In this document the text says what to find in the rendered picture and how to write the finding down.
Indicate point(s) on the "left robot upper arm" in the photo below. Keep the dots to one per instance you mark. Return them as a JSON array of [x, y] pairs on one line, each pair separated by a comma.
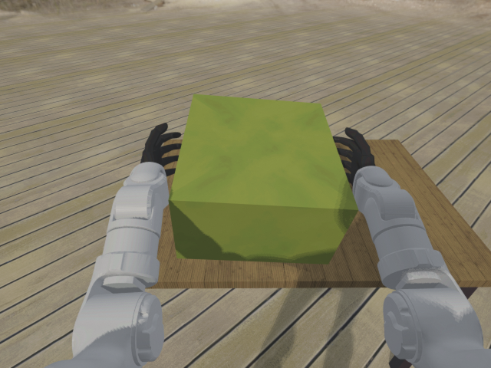
[[122, 330]]

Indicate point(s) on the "robot left hand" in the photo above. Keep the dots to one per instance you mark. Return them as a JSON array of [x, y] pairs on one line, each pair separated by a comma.
[[153, 151]]

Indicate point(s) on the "right robot forearm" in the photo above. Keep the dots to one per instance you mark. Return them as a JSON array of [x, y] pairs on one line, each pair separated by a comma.
[[406, 257]]

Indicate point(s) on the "left robot forearm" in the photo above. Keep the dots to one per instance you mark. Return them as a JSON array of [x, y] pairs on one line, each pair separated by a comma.
[[129, 260]]

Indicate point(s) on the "right robot upper arm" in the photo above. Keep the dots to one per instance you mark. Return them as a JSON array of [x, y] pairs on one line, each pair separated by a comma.
[[433, 328]]

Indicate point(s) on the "robot right hand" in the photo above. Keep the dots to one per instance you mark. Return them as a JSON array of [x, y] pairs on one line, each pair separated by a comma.
[[360, 156]]

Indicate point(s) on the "carton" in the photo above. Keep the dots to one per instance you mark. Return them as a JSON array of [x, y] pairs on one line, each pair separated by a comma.
[[259, 180]]

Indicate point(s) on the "table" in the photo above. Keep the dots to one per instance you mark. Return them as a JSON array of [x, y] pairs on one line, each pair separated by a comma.
[[354, 264]]

